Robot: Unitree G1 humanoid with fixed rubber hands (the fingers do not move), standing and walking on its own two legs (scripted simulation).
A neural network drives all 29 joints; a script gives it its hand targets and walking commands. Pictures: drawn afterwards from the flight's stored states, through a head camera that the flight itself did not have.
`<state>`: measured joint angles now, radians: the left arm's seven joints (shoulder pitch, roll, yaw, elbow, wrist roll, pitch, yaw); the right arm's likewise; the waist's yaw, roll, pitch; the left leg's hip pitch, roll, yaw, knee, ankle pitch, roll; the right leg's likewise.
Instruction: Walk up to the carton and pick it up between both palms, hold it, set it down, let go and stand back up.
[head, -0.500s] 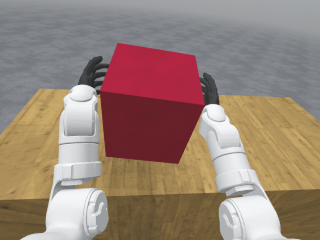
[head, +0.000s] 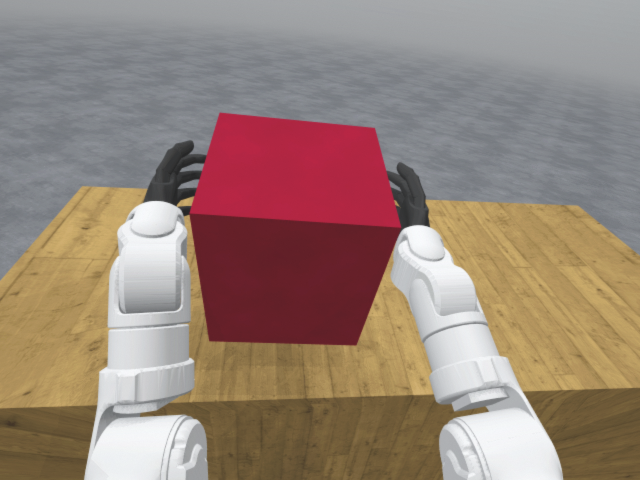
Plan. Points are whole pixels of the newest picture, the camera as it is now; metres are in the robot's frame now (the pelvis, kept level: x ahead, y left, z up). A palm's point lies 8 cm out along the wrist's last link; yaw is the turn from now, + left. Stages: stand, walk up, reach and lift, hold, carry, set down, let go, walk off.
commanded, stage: hold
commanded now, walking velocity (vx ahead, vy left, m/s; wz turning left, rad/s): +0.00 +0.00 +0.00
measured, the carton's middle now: (291, 235) +0.37 +0.04 +0.19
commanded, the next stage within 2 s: set down in 1.80 s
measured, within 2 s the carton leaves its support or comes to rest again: neither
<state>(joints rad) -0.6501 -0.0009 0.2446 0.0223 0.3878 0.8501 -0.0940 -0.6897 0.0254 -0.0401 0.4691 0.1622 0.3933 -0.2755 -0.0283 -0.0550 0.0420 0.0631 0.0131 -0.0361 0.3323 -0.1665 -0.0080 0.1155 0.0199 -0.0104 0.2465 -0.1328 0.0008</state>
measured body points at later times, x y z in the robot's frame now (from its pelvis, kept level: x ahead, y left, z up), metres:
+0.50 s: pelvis +0.01 +0.00 +0.00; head -0.05 +0.03 +0.45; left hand +0.38 +0.17 +0.25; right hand +0.39 -0.12 +0.22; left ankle +0.03 +0.12 -0.75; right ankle +0.02 -0.12 -0.75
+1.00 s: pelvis -0.01 +0.00 +0.00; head -0.09 +0.02 +0.44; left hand +0.36 +0.17 +0.27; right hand +0.36 -0.12 +0.24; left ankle +0.03 +0.12 -0.75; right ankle +0.02 -0.12 -0.75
